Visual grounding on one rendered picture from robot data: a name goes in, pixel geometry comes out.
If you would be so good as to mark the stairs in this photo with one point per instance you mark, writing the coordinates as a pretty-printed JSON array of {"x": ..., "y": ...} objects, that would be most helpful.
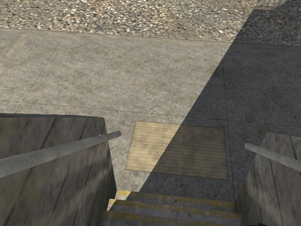
[{"x": 132, "y": 208}]

